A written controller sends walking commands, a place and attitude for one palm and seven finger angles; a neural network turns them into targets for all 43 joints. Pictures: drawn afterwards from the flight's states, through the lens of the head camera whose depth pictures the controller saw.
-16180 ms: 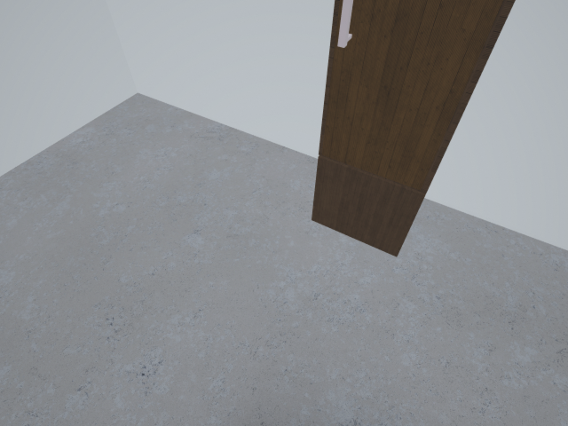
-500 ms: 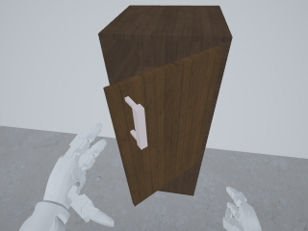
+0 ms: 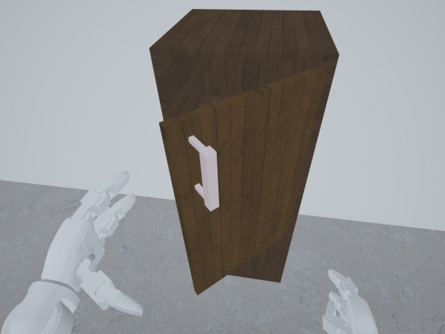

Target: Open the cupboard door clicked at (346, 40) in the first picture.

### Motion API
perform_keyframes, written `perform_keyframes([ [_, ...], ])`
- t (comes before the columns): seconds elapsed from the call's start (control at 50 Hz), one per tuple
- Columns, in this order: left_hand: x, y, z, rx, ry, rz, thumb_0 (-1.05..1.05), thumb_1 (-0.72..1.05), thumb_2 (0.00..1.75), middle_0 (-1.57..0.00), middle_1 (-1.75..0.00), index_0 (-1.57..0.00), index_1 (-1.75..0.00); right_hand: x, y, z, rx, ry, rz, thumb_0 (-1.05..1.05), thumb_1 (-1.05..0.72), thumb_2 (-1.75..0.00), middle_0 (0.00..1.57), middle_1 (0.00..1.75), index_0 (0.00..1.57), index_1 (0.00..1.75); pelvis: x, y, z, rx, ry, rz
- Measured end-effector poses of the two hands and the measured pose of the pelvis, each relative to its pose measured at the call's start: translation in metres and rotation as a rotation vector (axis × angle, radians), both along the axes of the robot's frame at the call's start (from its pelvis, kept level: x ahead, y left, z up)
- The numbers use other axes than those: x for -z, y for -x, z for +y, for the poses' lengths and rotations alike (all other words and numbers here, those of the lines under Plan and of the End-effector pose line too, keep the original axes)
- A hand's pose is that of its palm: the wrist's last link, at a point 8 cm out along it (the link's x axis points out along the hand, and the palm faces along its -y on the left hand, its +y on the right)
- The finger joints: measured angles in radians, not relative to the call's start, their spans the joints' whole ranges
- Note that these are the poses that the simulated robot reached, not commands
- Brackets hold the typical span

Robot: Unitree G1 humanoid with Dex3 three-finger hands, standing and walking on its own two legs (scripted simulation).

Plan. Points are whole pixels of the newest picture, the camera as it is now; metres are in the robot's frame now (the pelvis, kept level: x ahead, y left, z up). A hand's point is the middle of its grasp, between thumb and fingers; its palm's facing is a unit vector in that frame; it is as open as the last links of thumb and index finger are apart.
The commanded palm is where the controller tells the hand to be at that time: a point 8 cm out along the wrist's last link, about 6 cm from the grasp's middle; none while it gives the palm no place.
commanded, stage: draw the hand back to the body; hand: left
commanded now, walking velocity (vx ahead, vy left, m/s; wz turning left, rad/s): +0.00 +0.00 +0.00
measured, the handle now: (203, 174) +0.34 +0.07 +0.16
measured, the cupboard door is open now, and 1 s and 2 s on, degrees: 44 44 44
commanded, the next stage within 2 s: step back with the hand held close in 1.18 s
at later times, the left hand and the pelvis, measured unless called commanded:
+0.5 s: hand (78, 233) +0.20 +0.24 +0.16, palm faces +0.33 -0.88 -0.35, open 12.7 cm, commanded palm +0.16 +0.28 +0.18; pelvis +0.01 +0.02 +0.01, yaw -2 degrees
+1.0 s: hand (59, 220) +0.22 +0.27 +0.16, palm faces +0.43 -0.82 -0.37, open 7.7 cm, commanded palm +0.17 +0.31 +0.18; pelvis +0.02 +0.02 +0.01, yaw -2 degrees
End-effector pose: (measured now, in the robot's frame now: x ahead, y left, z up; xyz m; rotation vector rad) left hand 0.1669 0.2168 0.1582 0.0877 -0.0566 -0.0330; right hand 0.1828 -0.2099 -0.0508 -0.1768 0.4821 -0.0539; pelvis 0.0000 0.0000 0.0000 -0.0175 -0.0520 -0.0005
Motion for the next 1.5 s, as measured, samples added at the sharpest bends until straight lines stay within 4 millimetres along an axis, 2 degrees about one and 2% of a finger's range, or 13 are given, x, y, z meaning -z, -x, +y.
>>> perform_keyframes([
  [0.12,-0.001,0.002,0.015,-0.015,-0.004,0.004,-0.02,-0.47,0.31,-0.16,-0.30,-0.15,-0.30,-0.004,-0.002,0.002,0.001,0.011,-0.015,0.01,-0.90,-0.90,0.20,0.30,0.20,0.30,-0.001,0.001,0.003,-0.002,0.002,-0.003],
  [0.24,-0.009,0.008,0.032,-0.222,-0.181,-0.073,-0.01,-0.34,0.37,-0.16,-0.30,-0.16,-0.30,-0.007,-0.001,0.007,0.004,0.040,0.008,0.01,-0.90,-0.90,0.20,0.30,0.20,0.30,-0.005,0.002,0.006,0.015,0.004,-0.009],
  [0.34,-0.009,0.010,0.042,-0.305,-0.231,-0.090,-0.01,-0.19,0.43,-0.17,-0.30,-0.17,-0.30,0.001,0.003,0.011,0.002,0.048,0.075,0.01,-0.90,-0.90,0.20,0.30,0.20,0.30,-0.009,-0.001,0.011,0.021,0.001,-0.014],
  [0.52,-0.014,-0.001,0.063,-0.360,-0.294,-0.096,-0.01,0.11,0.56,-0.18,-0.30,-0.18,-0.30,0.011,0.005,0.015,0.028,0.041,0.159,0.01,-0.90,-0.90,0.20,0.30,0.20,0.30,-0.012,-0.010,0.017,0.033,-0.005,-0.020],
  [0.84,-0.025,-0.011,0.093,-0.456,-0.343,-0.114,0.00,0.66,0.80,-0.21,-0.30,-0.20,-0.30,0.007,-0.009,0.004,0.064,0.051,0.173,0.01,-0.91,-0.90,0.20,0.30,0.20,0.30,-0.014,-0.021,0.018,0.043,-0.006,-0.017],
  [0.94,-0.022,-0.012,0.095,-0.476,-0.331,-0.104,0.01,0.79,0.85,-0.21,-0.30,-0.21,-0.30,0.007,-0.010,0.001,0.061,0.052,0.177,0.01,-0.91,-0.90,0.20,0.30,0.20,0.30,-0.014,-0.020,0.016,0.042,-0.006,-0.016],
  [1.08,-0.019,-0.010,0.087,-0.457,-0.320,-0.092,0.01,0.87,0.89,-0.21,-0.30,-0.21,-0.30,0.007,-0.008,-0.001,0.062,0.050,0.180,0.01,-0.91,-0.90,0.20,0.30,0.20,0.30,-0.015,-0.019,0.013,0.041,-0.006,-0.019],
  [1.3,-0.024,-0.006,0.084,-0.461,-0.331,-0.106,0.01,0.89,0.90,-0.21,-0.30,-0.21,-0.30,0.011,-0.001,-0.004,0.064,0.038,0.184,0.01,-0.91,-0.90,0.20,0.30,0.20,0.30,-0.015,-0.014,0.009,0.041,-0.005,-0.026],
  [1.42,-0.038,-0.008,0.089,-0.443,-0.403,-0.158,0.01,0.89,0.90,-0.21,-0.30,-0.21,-0.30,0.012,0.006,-0.008,0.081,0.028,0.204,0.01,-0.91,-0.90,0.20,0.30,0.20,0.30,-0.015,-0.008,0.009,0.046,0.003,0.009],
  [1.5,-0.030,-0.008,0.086,-0.384,-0.433,-0.103,0.01,0.89,0.90,-0.21,-0.30,-0.21,-0.30,0.011,0.016,-0.015,0.135,0.033,0.222,0.01,-0.91,-0.90,0.20,0.30,0.20,0.30,-0.015,-0.002,0.014,0.065,0.000,0.035],
])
